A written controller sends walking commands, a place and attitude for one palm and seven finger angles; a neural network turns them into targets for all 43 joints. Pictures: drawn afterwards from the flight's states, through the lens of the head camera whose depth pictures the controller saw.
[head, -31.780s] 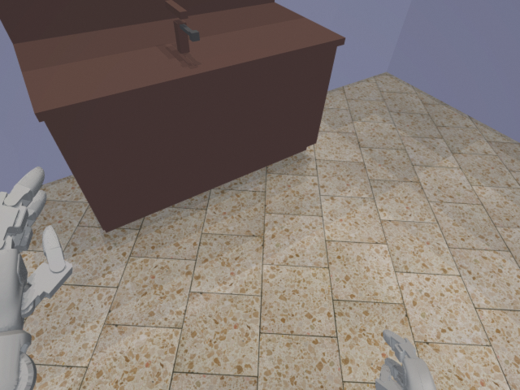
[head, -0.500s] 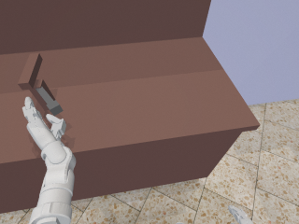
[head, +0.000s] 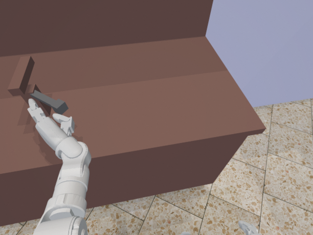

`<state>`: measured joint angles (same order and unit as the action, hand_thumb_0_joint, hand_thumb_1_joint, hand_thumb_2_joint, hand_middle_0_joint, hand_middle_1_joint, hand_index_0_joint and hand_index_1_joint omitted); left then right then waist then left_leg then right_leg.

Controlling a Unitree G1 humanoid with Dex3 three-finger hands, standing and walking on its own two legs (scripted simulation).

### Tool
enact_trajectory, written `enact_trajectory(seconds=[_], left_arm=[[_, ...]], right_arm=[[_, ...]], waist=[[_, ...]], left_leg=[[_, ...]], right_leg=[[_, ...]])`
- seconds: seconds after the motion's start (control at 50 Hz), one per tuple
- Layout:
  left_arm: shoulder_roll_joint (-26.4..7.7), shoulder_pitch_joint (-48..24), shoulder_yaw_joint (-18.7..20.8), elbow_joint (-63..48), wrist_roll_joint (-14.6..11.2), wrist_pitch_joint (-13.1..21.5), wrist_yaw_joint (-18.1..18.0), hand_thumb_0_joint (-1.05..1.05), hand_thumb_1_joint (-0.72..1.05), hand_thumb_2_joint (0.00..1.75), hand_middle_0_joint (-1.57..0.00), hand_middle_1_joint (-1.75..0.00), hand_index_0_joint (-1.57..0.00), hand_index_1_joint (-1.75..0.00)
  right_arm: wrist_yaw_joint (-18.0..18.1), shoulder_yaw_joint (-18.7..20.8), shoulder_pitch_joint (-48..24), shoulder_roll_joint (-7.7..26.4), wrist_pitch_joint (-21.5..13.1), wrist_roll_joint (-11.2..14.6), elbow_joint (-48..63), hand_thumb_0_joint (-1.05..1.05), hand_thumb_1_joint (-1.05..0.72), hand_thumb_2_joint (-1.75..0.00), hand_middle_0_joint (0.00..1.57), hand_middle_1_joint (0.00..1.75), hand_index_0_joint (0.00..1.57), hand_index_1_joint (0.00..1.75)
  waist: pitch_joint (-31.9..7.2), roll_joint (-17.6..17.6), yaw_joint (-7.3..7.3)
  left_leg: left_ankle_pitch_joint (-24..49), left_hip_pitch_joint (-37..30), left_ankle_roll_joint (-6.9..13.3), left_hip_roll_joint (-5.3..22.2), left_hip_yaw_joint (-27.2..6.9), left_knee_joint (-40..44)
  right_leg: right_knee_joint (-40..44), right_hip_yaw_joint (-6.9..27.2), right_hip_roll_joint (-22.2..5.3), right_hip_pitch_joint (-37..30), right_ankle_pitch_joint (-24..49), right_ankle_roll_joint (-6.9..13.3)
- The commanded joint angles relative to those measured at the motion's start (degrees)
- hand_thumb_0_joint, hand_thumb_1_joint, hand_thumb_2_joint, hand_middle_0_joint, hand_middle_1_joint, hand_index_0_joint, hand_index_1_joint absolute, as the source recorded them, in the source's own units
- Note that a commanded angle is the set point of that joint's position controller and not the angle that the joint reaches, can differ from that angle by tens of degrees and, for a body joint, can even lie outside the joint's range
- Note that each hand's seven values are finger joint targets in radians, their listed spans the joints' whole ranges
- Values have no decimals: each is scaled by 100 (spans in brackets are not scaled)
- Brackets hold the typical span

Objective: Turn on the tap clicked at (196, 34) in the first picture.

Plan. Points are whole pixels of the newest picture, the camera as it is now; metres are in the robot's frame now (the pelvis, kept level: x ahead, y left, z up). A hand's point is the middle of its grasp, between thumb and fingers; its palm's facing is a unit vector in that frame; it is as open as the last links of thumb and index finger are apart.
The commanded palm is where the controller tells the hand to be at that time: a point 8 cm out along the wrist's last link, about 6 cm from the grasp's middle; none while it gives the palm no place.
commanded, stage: push the lever round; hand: left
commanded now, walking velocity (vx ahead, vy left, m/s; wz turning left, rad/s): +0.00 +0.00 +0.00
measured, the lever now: (59, 106) +0.43 +0.28 +0.07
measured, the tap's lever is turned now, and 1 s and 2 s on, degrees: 50 78 78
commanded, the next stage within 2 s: lift the hand up off the lever in 0.80 s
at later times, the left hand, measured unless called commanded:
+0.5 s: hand (78, 113) +0.42 +0.23 +0.06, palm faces +0.79 -0.60 -0.08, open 7.6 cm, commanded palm +0.37 +0.25 +0.07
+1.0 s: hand (83, 103) +0.46 +0.22 +0.06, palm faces +0.79 -0.60 -0.10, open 7.8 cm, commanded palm +0.40 +0.24 +0.07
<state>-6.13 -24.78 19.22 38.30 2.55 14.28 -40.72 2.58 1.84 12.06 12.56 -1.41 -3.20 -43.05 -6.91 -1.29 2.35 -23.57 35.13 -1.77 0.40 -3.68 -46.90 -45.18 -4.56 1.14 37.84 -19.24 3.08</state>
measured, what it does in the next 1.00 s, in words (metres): stands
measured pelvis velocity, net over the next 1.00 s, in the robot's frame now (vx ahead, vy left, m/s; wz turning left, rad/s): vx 0.00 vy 0.00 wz -0.01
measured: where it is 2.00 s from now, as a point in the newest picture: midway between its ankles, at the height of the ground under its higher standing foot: outside the picture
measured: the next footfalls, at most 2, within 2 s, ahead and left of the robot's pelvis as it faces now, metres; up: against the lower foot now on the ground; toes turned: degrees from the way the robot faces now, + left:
none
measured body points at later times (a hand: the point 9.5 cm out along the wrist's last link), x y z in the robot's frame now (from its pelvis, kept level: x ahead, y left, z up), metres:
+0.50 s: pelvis +0.00 +0.01 +0.00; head +0.06 +0.01 +0.44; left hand +0.37 +0.26 +0.07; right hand +0.10 -0.24 -0.13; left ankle -0.01 +0.14 -0.70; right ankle +0.03 -0.09 -0.70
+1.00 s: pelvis +0.00 +0.00 -0.01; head +0.07 +0.00 +0.44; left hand +0.41 +0.25 +0.07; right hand +0.07 -0.25 -0.14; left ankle -0.01 +0.14 -0.70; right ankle +0.03 -0.09 -0.70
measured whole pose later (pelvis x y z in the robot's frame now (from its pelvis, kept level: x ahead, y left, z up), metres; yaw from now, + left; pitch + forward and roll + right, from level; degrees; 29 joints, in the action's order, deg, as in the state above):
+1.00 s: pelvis +0.00 +0.00 -0.01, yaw -1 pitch +15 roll -1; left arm -8.2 -40.0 23.7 53.2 7.2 15.3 -47.4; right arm -0.4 2.6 15.2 12.2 0.4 -5.5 -44.4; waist -8.1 -1.1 5.1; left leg -24.5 40.0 -1.5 0.5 -3.3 -49.0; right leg -46.9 -4.2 1.3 42.7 -19.8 2.9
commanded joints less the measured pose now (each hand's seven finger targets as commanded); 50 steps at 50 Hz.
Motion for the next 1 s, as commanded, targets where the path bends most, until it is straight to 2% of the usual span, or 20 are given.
enact_trajectory(seconds=[0.0,0.06,0.1,0.12,0.14,0.18,0.2,0.22,0.36,0.4,0.48,0.5,0.56,0.6,0.7,0.72,0.78,0.8,0.88,0.98], left_arm=[[-956,-2140,-14,-1095,310,389,-200,0,90,90,-15,-15,-15,-15],[-706,-2396,-207,-995,311,372,-295,0,90,90,-15,-15,-15,-15],[-1023,-2218,192,-875,330,327,-398,0,90,90,-15,-15,-15,-15],[-820,-2409,-24,-920,327,312,-400,0,90,90,-15,-15,-15,-15],[-973,-2368,109,-806,358,287,-425,0,90,90,-15,-15,-15,-15],[-856,-2564,-63,-798,430,288,-432,0,90,90,-15,-15,-15,-15],[-1036,-2562,127,-791,494,295,-459,0,90,90,-15,-15,-15,-15],[-805,-2700,-128,-949,516,334,-439,0,90,90,-15,-15,-15,-15],[-636,-2800,-191,-764,477,404,-524,0,90,90,-15,-15,-15,-15],[-859,-2807,22,-642,520,381,-544,0,90,90,-15,-15,-15,-15],[-689,-3136,-195,-561,565,368,-545,0,90,90,-15,-15,-15,-15],[-952,-3043,80,-475,588,359,-582,0,90,90,-15,-15,-15,-15],[-780,-3259,-103,-350,573,362,-579,0,90,90,-15,-15,-15,-15],[-1008,-3291,147,-162,597,365,-621,0,90,90,-15,-15,-15,-15],[-1051,-3596,130,94,684,406,-652,0,90,90,-15,-15,-15,-15],[-957,-3727,47,121,664,415,-646,0,90,90,-15,-15,-15,-15],[-1098,-3728,173,307,664,407,-651,0,90,90,-15,-15,-15,-15],[-1385,-3693,444,368,697,398,-666,0,90,90,-15,-15,-15,-15],[-1102,-3828,226,467,670,413,-663,0,90,90,-15,-15,-15,-15],[-1201,-3628,350,248,644,421,-678,0,90,90,-15,-15,-15,-15]], right_arm=[[-24,248,-69,733,-216,-35,531,0,-90,-90,20,30,20,30],[-74,255,-50,717,-213,-54,536,0,-90,-90,20,30,20,30],[-76,288,-19,754,-184,-77,505,0,-90,-90,20,30,20,30],[-99,267,-19,717,-165,-70,530,0,-90,-90,20,30,20,30],[-99,276,-1,719,-153,-68,523,0,-90,-90,20,30,20,30],[-114,265,-10,706,-134,-79,508,0,-90,-90,20,30,20,30],[-107,281,19,724,-122,-90,479,0,-90,-90,20,30,20,30],[-133,271,27,689,-119,-96,517,0,-90,-90,20,30,20,30],[-181,294,92,687,-119,-137,472,0,-90,-90,20,30,20,30],[-164,312,106,720,-103,-138,417,0,-90,-90,20,30,20,30],[-194,281,130,694,-95,-151,424,0,-90,-90,20,30,20,30],[-173,298,139,724,-80,-163,386,0,-90,-90,20,30,20,30],[-184,277,161,694,-65,-155,420,0,-90,-90,20,30,20,30],[-170,287,183,731,-63,-164,359,0,-90,-90,20,30,20,30],[-190,285,278,738,-45,-181,314,0,-90,-90,20,30,20,30],[-207,273,306,726,-46,-182,337,0,-90,-90,20,30,20,30],[-212,285,371,733,-37,-186,354,0,-90,-90,20,30,20,30],[-200,296,413,775,-15,-195,322,0,-90,-90,20,30,20,30],[-253,295,495,743,9,-195,332,0,-90,-90,20,30,20,30],[-300,338,603,758,14,-201,408,0,-90,-90,20,30,20,30]], waist=[[-1808,-67,39],[-1814,186,129],[-1899,176,1],[-1928,166,102],[-1907,233,50],[-1852,169,122],[-1821,-41,53],[-1933,-207,110],[-2014,110,164],[-1976,89,118],[-1914,-47,201],[-1935,-9,155],[-1931,151,250],[-1850,47,222],[-1937,-76,289],[-1977,58,352],[-2073,182,329],[-2126,-24,250],[-2116,44,365],[-2401,166,260]], left_leg=[[1331,-268,197,-127,206,490],[1341,-255,207,-120,223,467],[1416,-189,192,-128,216,476],[1404,-212,203,-137,256,454],[1346,-110,202,-139,246,463],[1311,-144,210,-128,264,464],[1378,-195,187,-123,239,496],[1469,-305,177,-118,243,474],[1616,-291,164,-103,234,386],[1542,-246,158,-95,213,400],[1463,-247,162,-117,222,414],[1486,-225,165,-107,207,404],[1330,-124,193,-123,242,394],[1219,-72,191,-121,213,400],[1234,-60,187,-123,209,371],[1211,-53,213,-131,226,347],[1229,55,231,-146,263,322],[1302,63,210,-153,245,333],[1385,37,219,-144,276,293],[1628,-44,227,-152,301,310]], right_leg=[[603,326,-171,-1495,1270,-172],[599,299,-176,-1468,1293,-198],[582,297,-163,-1586,1362,-187],[580,312,-191,-1579,1397,-213],[591,327,-196,-1621,1338,-205],[609,332,-196,-1538,1302,-201],[587,304,-180,-1507,1314,-164],[525,292,-176,-1456,1362,-157],[457,234,-138,-1430,1513,-169],[466,242,-133,-1402,1427,-161],[480,232,-138,-1300,1314,-152],[480,232,-124,-1323,1333,-151],[502,258,-146,-1337,1270,-186],[511,256,-130,-1229,1119,-178],[465,257,-123,-1148,1133,-169],[461,252,-126,-1137,1124,-193],[475,286,-131,-1276,1239,-205],[438,299,-123,-1309,1311,-184],[443,277,-116,-1257,1406,-202],[433,275,-77,-1561,1718,-205]])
